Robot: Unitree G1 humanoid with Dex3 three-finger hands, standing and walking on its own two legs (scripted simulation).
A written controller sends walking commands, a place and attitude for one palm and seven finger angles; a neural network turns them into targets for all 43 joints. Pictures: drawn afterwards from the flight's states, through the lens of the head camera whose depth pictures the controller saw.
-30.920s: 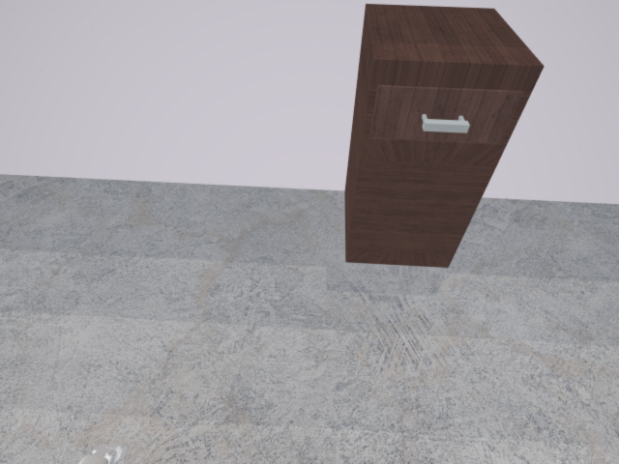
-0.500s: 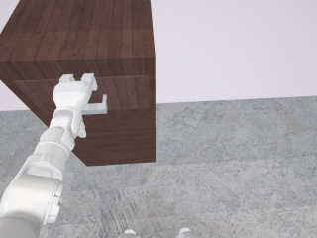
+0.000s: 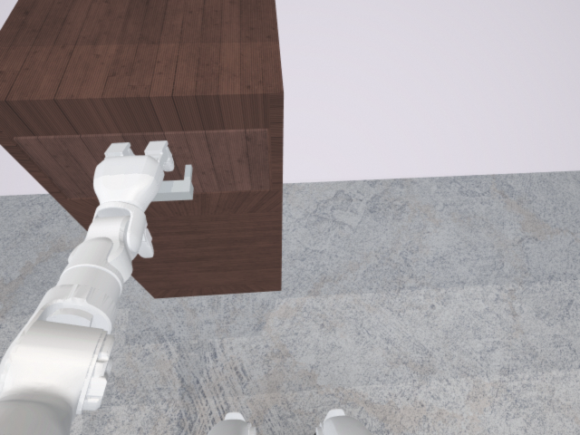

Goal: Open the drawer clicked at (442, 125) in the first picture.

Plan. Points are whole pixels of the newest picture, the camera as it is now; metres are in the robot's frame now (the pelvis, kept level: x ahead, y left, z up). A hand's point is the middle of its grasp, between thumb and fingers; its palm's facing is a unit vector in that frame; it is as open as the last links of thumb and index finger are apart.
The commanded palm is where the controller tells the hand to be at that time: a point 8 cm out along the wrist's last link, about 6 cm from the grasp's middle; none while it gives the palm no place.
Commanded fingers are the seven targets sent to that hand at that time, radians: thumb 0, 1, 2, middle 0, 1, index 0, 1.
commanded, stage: lower the fingers behind the handle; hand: left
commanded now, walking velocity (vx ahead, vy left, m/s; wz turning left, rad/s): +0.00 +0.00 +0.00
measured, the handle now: (156, 181) +0.52 +0.21 -0.03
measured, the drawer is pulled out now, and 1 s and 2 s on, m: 0.00 0.00 0.00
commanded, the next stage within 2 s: close the thumb around the handle in 1.14 s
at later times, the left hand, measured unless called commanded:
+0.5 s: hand (154, 210) +0.46 +0.21 -0.03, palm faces -0.07 -0.03 -1.00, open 13.8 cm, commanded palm +0.44 +0.21 +0.02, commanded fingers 0.00 -0.50 0.30 -0.30 -1.20 -0.30 -1.20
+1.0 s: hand (155, 210) +0.47 +0.21 -0.04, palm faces -0.06 -0.01 -1.00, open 13.8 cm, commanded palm +0.45 +0.20 +0.00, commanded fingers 0.00 -0.50 0.30 -0.30 -1.20 -0.30 -1.20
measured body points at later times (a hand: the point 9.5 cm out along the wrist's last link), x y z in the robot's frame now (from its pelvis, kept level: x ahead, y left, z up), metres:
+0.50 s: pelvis +0.00 +0.01 -0.01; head +0.10 +0.01 +0.42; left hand +0.46 +0.21 +0.02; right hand +0.01 -0.26 -0.15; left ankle -0.01 +0.11 -0.69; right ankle -0.01 -0.12 -0.69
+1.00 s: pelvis -0.01 +0.00 -0.03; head +0.11 +0.00 +0.41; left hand +0.46 +0.21 +0.01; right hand +0.00 -0.27 -0.16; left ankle -0.01 +0.11 -0.69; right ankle -0.01 -0.12 -0.69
